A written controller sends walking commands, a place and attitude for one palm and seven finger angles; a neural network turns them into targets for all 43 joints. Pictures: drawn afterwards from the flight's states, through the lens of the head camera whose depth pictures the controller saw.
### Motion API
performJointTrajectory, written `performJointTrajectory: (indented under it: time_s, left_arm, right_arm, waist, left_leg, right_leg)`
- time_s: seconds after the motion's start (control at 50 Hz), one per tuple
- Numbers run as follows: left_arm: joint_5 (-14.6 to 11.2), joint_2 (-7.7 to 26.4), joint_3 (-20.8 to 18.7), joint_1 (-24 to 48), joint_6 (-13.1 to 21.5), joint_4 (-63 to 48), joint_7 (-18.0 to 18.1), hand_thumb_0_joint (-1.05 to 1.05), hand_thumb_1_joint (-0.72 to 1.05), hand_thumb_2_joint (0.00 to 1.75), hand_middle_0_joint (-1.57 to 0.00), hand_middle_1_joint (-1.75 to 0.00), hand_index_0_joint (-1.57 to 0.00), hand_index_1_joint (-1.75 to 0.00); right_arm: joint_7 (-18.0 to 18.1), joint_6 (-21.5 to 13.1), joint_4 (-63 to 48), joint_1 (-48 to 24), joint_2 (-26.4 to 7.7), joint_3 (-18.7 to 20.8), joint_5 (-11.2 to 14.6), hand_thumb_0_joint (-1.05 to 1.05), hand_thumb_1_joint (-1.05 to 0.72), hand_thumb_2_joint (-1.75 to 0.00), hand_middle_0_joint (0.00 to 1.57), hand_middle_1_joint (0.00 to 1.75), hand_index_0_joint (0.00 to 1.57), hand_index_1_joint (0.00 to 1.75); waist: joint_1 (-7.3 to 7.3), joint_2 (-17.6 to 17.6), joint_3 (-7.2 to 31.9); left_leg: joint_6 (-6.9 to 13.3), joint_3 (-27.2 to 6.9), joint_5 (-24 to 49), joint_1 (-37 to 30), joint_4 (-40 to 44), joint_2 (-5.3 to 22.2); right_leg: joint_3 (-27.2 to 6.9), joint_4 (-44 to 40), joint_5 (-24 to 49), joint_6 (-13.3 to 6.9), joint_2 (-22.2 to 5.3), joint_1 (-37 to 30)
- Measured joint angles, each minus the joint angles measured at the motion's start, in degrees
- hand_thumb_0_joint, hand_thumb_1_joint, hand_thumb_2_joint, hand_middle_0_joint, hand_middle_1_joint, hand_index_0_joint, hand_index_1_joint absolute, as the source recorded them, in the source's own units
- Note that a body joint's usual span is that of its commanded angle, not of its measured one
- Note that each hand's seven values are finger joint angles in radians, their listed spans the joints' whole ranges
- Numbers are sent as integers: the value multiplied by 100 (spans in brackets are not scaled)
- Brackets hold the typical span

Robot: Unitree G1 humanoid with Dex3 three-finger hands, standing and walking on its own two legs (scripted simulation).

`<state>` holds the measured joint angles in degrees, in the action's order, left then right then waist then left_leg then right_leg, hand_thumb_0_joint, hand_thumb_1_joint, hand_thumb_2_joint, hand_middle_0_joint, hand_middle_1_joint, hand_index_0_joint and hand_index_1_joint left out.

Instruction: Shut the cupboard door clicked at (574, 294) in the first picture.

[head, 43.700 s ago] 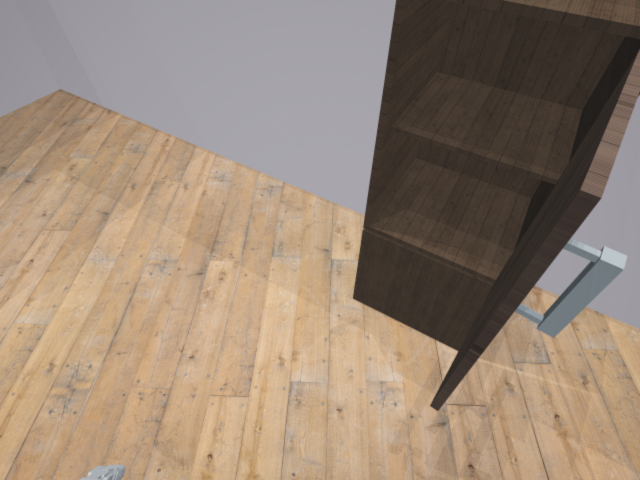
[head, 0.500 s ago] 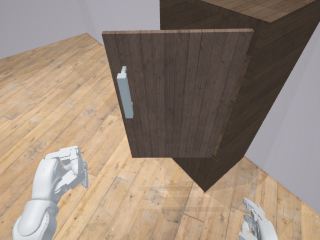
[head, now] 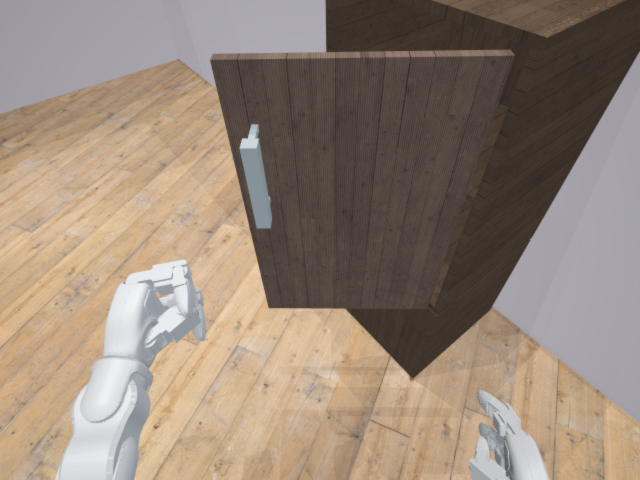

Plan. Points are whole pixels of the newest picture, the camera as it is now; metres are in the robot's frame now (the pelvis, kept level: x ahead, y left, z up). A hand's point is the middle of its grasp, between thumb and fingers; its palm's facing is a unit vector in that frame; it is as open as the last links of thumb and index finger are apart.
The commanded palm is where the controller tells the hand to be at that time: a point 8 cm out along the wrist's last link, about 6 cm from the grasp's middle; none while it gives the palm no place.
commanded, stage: bring the fist close to the handle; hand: left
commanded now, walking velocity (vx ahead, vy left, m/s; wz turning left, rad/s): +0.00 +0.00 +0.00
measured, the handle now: (259, 178) +0.51 +0.14 +0.10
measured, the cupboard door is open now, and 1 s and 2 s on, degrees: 51 51 39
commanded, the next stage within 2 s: push the door shut along its arc in 1.16 s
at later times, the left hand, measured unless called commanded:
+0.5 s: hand (250, 247) +0.37 +0.13 +0.10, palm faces +0.04 -1.00 +0.00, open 3.1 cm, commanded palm +0.35 +0.17 +0.10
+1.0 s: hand (279, 216) +0.43 +0.10 +0.10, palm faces +0.06 -1.00 -0.01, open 3.1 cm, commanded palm +0.39 +0.15 +0.10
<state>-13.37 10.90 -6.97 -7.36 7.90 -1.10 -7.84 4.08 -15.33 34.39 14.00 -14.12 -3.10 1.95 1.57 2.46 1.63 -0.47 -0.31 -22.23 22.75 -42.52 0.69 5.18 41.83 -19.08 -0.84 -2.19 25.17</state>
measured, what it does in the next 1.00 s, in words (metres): stands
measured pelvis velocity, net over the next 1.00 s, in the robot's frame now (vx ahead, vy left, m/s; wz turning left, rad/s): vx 0.00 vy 0.00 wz -0.06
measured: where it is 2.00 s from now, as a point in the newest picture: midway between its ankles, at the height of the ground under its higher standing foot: outside the picture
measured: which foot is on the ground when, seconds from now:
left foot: down 0.00-1.00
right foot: down 0.00-1.00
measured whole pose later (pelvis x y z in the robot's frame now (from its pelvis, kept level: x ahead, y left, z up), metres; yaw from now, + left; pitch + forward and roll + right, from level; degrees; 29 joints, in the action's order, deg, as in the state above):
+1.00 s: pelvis +0.00 +0.00 +0.00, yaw -3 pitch +7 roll +1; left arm -6.3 8.0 -9.9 30.0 14.8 40.1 4.6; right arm 0.9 -4.5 37.8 18.7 -14.2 -0.1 0.5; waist -3.1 1.7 3.0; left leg -0.7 3.0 -20.8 25.4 -39.6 1.8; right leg 1.9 40.5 -17.2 -1.2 -0.8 30.1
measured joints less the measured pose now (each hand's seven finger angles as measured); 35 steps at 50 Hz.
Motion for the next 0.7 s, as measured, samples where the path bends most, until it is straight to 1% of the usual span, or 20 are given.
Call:
performJointTrajectory:
  time_s: [0.12, 0.2, 0.36, 0.48, 0.58, 0.7]
  left_arm:
    - [136, -59, 64, 674, -173, 531, 237, 2, 90, 90, -130, -150, -130, -150]
    - [194, -113, 21, 961, -197, 811, 401, 2, 90, 90, -130, -150, -130, -150]
    - [347, -234, 163, 1530, -112, 1341, 653, 2, 90, 90, -130, -150, -130, -150]
    - [449, -281, 211, 2227, -68, 2043, 874, 2, 90, 90, -130, -150, -130, -150]
    - [514, -306, 132, 2866, 25, 2721, 1017, 2, 90, 90, -130, -150, -130, -150]
    - [574, -340, 29, 3349, 215, 3325, 1123, 2, 90, 90, -130, -150, -130, -150]
  right_arm:
    - [-45, 122, 40, 4, 40, -11, -27, 1, -91, -89, 21, 30, 20, 30]
    - [-100, 228, 53, 55, 45, 18, -45, 1, -91, -89, 21, 30, 20, 30]
    - [-148, 424, 134, 89, -3, 81, -53, 1, -91, -89, 21, 30, 20, 30]
    - [-144, 562, 207, 41, 8, 94, -60, 1, -91, -89, 21, 30, 20, 30]
    - [-171, 675, 263, 45, 36, 112, -87, 1, -91, -89, 21, 30, 20, 30]
    - [-238, 807, 285, 189, 37, 179, -102, 1, -91, -89, 21, 30, 20, 30]
  waist:
    - [-91, -44, 7]
    - [-124, -58, 33]
    - [-148, -58, 6]
    - [-210, -81, -18]
    - [-278, -108, 12]
    - [-342, -101, 97]
  left_leg:
    - [16, 93, 42, -37, 111, -5]
    - [26, 154, 61, -80, 194, 0]
    - [41, 176, 60, -57, 210, -7]
    - [37, 179, 71, 28, 201, -5]
    - [27, 203, 80, 124, 204, 11]
    - [12, 243, 81, 195, 224, 37]
  right_leg:
    - [-93, -60, 49, 16, 3, 22]
    - [-153, -115, 76, 26, 14, 16]
    - [-176, -134, 85, 42, 10, 45]
    - [-180, -121, 95, 37, 12, 133]
    - [-204, -110, 108, 26, 30, 250]
    - [-243, -110, 116, 12, 59, 351]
